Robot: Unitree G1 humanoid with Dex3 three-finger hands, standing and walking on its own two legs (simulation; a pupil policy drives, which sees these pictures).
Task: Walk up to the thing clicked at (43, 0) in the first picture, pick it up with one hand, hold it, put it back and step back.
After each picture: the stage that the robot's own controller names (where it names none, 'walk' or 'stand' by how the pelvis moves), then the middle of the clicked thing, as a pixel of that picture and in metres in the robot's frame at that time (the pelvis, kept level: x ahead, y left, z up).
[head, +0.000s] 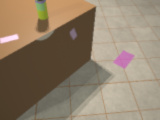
stand; (40, 0) +1.03 +0.29 -0.02
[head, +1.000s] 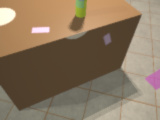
rise first; out of the picture +0.97 +0.10 -0.01
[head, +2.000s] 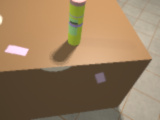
rise first; (75, 22) +0.69 +0.07 +0.01
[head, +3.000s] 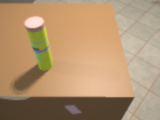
stand; (40, 46) +0.53 +0.21 +0.01
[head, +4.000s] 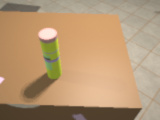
stand; (51, 56) +0.52 +0.16 -0.01
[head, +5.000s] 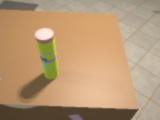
stand; (48, 56) +0.52 +0.16 -0.02
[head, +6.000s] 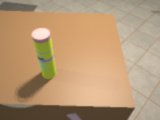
stand; (45, 56) +0.52 +0.18 -0.02
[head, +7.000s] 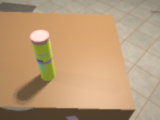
stand; (44, 58) +0.51 +0.18 -0.02
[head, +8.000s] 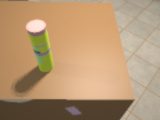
rise first; (42, 49) +0.52 +0.19 -0.02
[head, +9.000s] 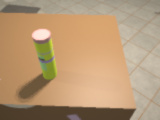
rise first; (46, 56) +0.51 +0.20 -0.01
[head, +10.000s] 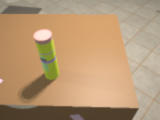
go down; (48, 57) +0.51 +0.20 -0.01
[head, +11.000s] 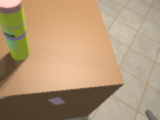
go down; (15, 31) +0.51 +0.18 +0.04
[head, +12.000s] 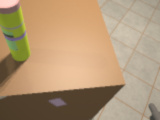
approach; (14, 32) +0.52 +0.19 +0.05
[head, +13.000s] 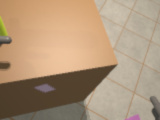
close; out of the picture +0.54 +0.21 +0.09
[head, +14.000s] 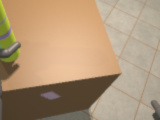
lift; out of the picture +0.49 +0.19 +0.08
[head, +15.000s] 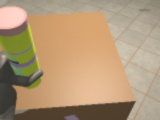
lift; (22, 55) +0.34 +0.16 +0.20
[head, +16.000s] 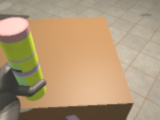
hold; (25, 65) +0.32 +0.17 +0.18
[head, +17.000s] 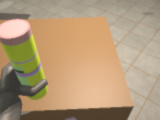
hold; (27, 66) +0.33 +0.16 +0.17
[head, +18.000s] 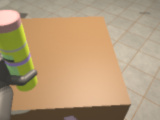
crouch; (17, 56) +0.36 +0.19 +0.17
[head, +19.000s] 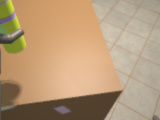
lower; (2, 15) +0.49 +0.20 +0.18
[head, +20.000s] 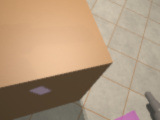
lower; out of the picture +0.55 +0.21 +0.10
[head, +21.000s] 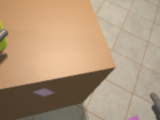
lower; out of the picture +0.53 +0.20 +0.09
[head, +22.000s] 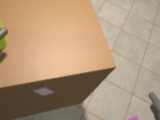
lower; out of the picture +0.53 +0.20 +0.09
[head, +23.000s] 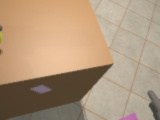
lower; out of the picture +0.54 +0.21 +0.09
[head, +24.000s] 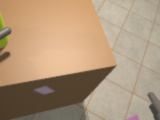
open; out of the picture +0.53 +0.19 +0.09
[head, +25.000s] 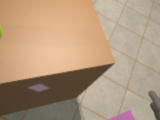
rise; out of the picture +0.53 +0.20 +0.09
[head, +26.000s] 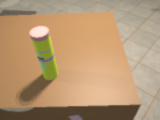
sink last; (45, 55) +0.51 +0.18 +0.03
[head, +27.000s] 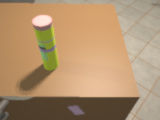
stand; (47, 45) +0.53 +0.18 +0.03
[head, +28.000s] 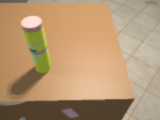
stand; (38, 47) +0.51 +0.19 +0.04
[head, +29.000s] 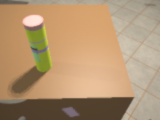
stand; (39, 46) +0.52 +0.19 +0.04
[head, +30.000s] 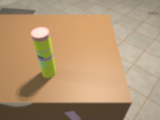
stand; (45, 55) +0.54 +0.19 -0.01
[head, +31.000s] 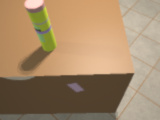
walk; (43, 27) +0.60 +0.20 +0.00
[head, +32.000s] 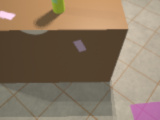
walk; out of the picture +0.88 +0.14 +0.01
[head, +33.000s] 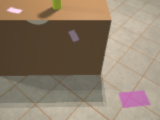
stand; out of the picture +1.11 +0.21 +0.00
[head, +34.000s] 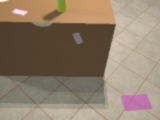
stand; out of the picture +1.10 +0.18 -0.02
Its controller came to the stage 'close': yes
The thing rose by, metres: 0.21
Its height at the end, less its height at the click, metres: +0.00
